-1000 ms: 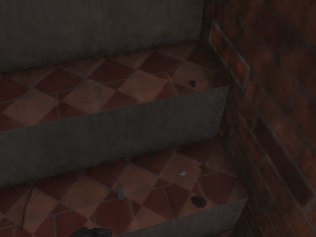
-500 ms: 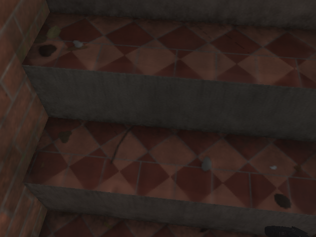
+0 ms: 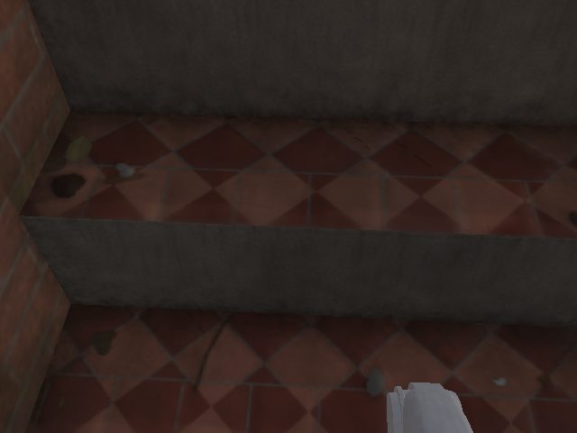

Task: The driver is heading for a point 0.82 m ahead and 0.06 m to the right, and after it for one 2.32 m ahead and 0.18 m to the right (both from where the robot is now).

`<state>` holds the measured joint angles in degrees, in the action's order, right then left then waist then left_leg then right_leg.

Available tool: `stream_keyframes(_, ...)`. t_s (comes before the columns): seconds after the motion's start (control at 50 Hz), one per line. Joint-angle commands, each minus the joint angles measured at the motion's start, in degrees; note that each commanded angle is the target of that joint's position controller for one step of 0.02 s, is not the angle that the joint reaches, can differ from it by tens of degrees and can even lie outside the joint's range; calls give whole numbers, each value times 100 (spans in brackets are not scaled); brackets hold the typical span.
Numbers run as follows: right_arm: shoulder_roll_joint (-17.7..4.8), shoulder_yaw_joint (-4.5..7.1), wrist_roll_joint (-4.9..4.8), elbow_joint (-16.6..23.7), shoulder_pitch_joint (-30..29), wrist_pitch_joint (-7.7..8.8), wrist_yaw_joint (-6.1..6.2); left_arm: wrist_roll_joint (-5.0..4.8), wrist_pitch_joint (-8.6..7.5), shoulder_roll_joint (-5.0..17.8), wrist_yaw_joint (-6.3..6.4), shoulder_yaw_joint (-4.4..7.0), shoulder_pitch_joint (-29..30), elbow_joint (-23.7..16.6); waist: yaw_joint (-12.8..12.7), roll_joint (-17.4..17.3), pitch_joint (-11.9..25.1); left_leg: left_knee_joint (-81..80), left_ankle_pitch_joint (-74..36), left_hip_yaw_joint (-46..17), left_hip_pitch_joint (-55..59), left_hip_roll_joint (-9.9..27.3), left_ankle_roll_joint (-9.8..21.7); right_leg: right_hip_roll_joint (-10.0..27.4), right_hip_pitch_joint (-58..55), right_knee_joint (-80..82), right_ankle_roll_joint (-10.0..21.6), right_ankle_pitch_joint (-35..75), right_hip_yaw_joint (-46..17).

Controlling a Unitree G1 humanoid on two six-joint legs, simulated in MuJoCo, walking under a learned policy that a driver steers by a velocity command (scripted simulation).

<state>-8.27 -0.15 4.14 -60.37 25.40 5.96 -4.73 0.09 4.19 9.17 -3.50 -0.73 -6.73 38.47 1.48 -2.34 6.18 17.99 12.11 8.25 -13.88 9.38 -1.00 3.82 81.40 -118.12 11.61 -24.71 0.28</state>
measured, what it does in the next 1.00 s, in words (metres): climbs: right foot 0.23 m higher, then left foot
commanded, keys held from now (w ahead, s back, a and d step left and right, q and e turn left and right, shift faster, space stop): w+e+shift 0.14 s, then w+shift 0.40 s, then w+q+shift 0.38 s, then w+shift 0.08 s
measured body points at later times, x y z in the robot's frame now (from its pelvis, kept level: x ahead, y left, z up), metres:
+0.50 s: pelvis +0.06 -0.05 +0.17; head +0.07 -0.10 +0.62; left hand +0.29 +0.12 +0.09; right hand +0.14 -0.27 +0.04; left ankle +0.13 +0.06 -0.25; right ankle +0.14 -0.15 -0.52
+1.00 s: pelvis +0.19 +0.04 +0.19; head +0.22 +0.08 +0.64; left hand +0.41 +0.26 +0.09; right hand +0.22 -0.22 +0.08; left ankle +0.18 +0.15 -0.52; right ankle +0.13 -0.06 -0.28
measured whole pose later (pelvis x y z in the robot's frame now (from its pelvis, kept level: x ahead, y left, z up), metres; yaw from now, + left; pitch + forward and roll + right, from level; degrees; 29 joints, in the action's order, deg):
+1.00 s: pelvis +0.19 +0.04 +0.19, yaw +1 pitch +6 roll +2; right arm -9.8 3.2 1.3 -42.4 23.8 2.1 3.8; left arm 3.9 -4.8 11.9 1.0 2.6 -4.1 38.3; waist 4.4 7.0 4.2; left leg 41.3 22.1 -0.4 -25.0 -4.4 2.1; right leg 4.7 50.1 -111.7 0.6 -18.5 1.1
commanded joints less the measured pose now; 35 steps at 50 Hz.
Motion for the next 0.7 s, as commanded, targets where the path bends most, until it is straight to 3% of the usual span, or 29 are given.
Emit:
stream_keyframes(0.02,-1710,523,-566,797,-1166,229,562,-289,39,-278,325,-47,845,-926,-580,-829,-458,-2820,-497,529,-1121,689,1341,-183,-3657,3003,-252,-783,1551)
stream_keyframes(0.04,-1946,456,-772,666,-960,328,798,-212,-1,-82,503,56,-516,-280,-834,-1057,423,-1672,-6130,817,-842,727,1582,-980,-5232,2417,-421,-1558,1931)
stream_keyframes(0.06,-1897,444,-786,725,-894,322,720,-316,-97,88,613,200,-1080,17,-1199,-985,1035,-42,-10291,1072,-102,603,1681,-1713,-5900,3241,-579,-1258,2011)
stream_keyframes(0.08,-1765,507,-971,1001,-914,138,796,-437,-334,111,593,219,-827,153,-876,-1293,1125,1479,-10005,643,-586,238,1321,-1746,-6809,5233,-583,-198,749)
stream_keyframes(0.1,-2084,639,-799,1177,-1367,18,606,-277,-268,654,731,519,-2455,579,-1841,-667,1551,3936,-6771,290,-1641,83,934,-1213,-7796,6881,-678,-1396,-1590)
stream_keyframes(0.12,-1245,547,-548,1583,-1699,-111,279,86,-177,1746,852,821,-2057,691,-1130,1379,2114,6095,-1162,-697,-2692,-838,701,-15,-7453,9541,-501,-4064,-5127)
stream_keyframes(0.14,-452,404,-99,2004,-1898,-177,108,29,-58,1945,987,833,-488,199,-351,1456,1829,8323,-1141,-2100,-3115,-1135,378,308,-6294,10554,-768,-4959,-6540)
stream_keyframes(0.16,-132,291,29,2264,-2047,-256,97,103,-26,1634,1006,735,365,-55,45,1200,1263,9591,-1215,-1953,-3565,-1110,276,149,-5376,9711,-959,-4615,-5647)
stream_keyframes(0.18,74,175,86,2229,-1680,-240,153,153,-64,1022,999,623,664,59,472,1067,758,9876,-1472,-1679,-3868,-1164,296,-261,-4857,8519,-901,-3908,-4172)
stream_keyframes(0.2,150,132,143,2114,-1266,-314,145,94,-119,817,984,545,592,197,680,598,291,9880,-1369,-1517,-4164,-1212,255,-490,-4620,7880,-839,-3028,-2986)
stream_keyframes(0.22,85,105,88,1974,-882,-336,87,123,-171,532,979,470,611,294,829,452,120,9816,-1531,-1399,-4150,-1249,215,-621,-4394,7407,-844,-2688,-2300)
stream_keyframes(0.26,-58,80,-44,1966,-1121,-403,62,138,-287,413,962,388,235,305,593,479,-307,9630,-1507,-1234,-4554,-1258,190,-474,-4294,7391,-726,-2243,-1857)
stream_keyframes(0.28,66,-17,-62,2167,-1721,-460,140,117,-348,539,934,433,-48,296,320,543,-748,9507,-883,-1313,-5111,-1193,218,-354,-4296,7795,-733,-2065,-1910)
stream_keyframes(0.3,169,-91,-127,2353,-1832,-514,245,193,-363,578,963,379,-90,232,278,794,-1006,9307,-828,-1166,-5374,-1221,143,-447,-4286,8162,-685,-1922,-1815)
stream_keyframes(0.32,49,-84,-171,2356,-1839,-537,250,131,-444,507,941,331,-84,166,344,840,-1098,9131,-1149,-984,-5272,-1268,168,-468,-4054,8300,-621,-2056,-1698)
stream_keyframes(0.34,-107,-76,-325,2394,-1864,-588,265,87,-470,692,968,340,-65,-61,301,843,-1022,8777,-964,-654,-4987,-1361,82,-288,-3865,8900,-532,-2162,-1855)
stream_keyframes(0.36,-83,-43,-395,2284,-1674,-608,302,204,-419,635,1031,351,89,-181,298,1008,-649,9738,-988,-507,-5009,-1484,46,-199,-4084,8659,-252,-1851,-1850)
stream_keyframes(0.4,11,-34,-314,2273,-1521,-670,339,131,-457,634,1095,330,4,-311,302,940,-517,10247,-1098,-785,-5470,-1415,-11,130,-4459,8849,-109,-2062,-2166)
stream_keyframes(0.42,-128,10,-335,2288,-1738,-644,364,32,-530,566,1056,330,180,-435,222,1381,-526,10482,-1244,-682,-5521,-1459,16,336,-4426,9142,-33,-1687,-2046)
stream_keyframes(0.46,-94,25,-342,2340,-1683,-642,442,-4,-607,652,1102,378,92,-411,228,1169,-428,10619,-1333,-915,-5730,-1418,83,624,-4819,9231,49,-1792,-2183)
stream_keyframes(0.48,-8,9,-265,2364,-1712,-688,469,-76,-675,668,1112,398,-42,-381,140,904,-433,10658,-1359,-924,-6085,-1375,128,774,-5336,9252,99,-1836,-2303)
stream_keyframes(0.5,102,-5,-397,2399,-1635,-762,517,-135,-759,767,1059,460,-342,-197,53,1000,-412,10812,-1217,-935,-6365,-1275,166,956,-5793,9301,191,-1917,-2448)
stream_keyframes(0.54,70,-16,-307,2330,-1627,-755,463,-130,-884,876,1061,628,-711,11,-59,498,-104,10538,-880,-1016,-6509,-1099,334,1120,-6618,9206,167,-1854,-2621)
stream_keyframes(0.56,-44,20,-292,2316,-1640,-756,432,-84,-948,945,1058,671,-845,45,-140,423,82,10516,-816,-1124,-6341,-1146,396,1198,-6902,9233,118,-1877,-2596)
stream_keyframes(0.62,-37,78,-289,2344,-1754,-744,458,48,-1160,955,1090,722,-979,221,-223,525,-15,10529,-424,-1834,-6481,-1260,508,1608,-7140,9373,140,-2081,-2503)
stream_keyframes(0.64,0,123,-338,2439,-1799,-736,427,125,-1168,1007,1105,742,-653,207,-111,788,-25,10618,-313,-1951,-6345,-1315,459,1680,-6898,9551,73,-2172,-2300)
stream_keyframes(0.66,-187,185,-297,2546,-1723,-646,391,240,-1237,1015,1124,777,-404,133,0,630,-34,10193,-524,-2027,-6022,-1228,450,1853,-6679,9559,88,-2092,-2082)
stream_keyframes(0.68,-315,265,-292,2469,-1618,-652,343,260,-1274,964,995,736,-317,133,133,328,-146,9410,-794,-2152,-5705,-1119,469,1927,-6402,9491,-28,-2069,-1838)
stream_keyframes(0.7,-295,260,-315,2475,-1565,-653,291,277,-1304,1018,927,756,-138,155,246,352,-124,8618,-735,-1949,-5302,-988,499,1906,-6174,9500,-155,-2036,-1477)
Velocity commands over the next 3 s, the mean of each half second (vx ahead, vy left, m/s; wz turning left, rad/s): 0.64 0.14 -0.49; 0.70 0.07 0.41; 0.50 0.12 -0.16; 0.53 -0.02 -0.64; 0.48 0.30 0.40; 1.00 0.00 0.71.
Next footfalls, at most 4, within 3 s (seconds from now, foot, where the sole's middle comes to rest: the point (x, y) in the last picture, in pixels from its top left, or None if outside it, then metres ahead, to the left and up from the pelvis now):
0.10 right None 0.18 -0.18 -0.56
0.88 left None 0.22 0.15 -0.56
1.20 right None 0.26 -0.05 -0.34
1.54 left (226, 380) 0.43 0.12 -0.33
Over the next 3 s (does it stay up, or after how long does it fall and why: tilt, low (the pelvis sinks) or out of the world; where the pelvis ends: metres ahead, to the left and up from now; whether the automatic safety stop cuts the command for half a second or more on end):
stays up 0.43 -0.09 0.44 its command is cut before an obstacle from the start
